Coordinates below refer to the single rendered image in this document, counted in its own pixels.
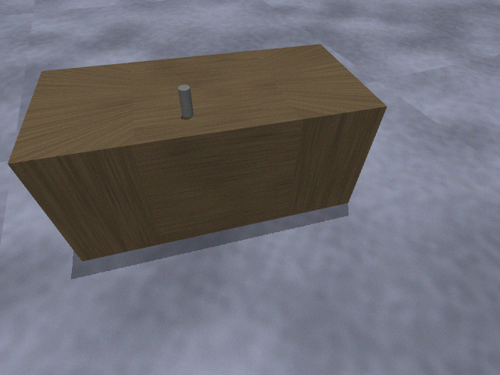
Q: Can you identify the can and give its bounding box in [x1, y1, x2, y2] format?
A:
[178, 84, 194, 117]

